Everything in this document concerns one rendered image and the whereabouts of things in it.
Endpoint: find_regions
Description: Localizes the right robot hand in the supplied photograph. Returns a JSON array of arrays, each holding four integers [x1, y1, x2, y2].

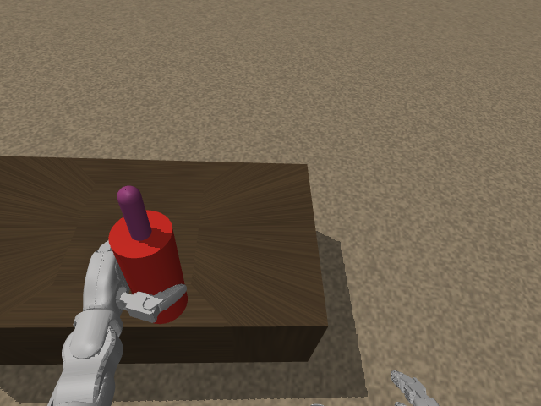
[[391, 370, 439, 406]]

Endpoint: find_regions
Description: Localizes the bottle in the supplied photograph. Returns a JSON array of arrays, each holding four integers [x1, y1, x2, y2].
[[108, 185, 188, 324]]

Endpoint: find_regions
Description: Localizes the left robot hand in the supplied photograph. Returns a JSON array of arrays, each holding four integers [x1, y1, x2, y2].
[[83, 240, 187, 323]]

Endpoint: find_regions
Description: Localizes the left robot arm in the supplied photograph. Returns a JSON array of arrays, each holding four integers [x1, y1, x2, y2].
[[47, 308, 123, 406]]

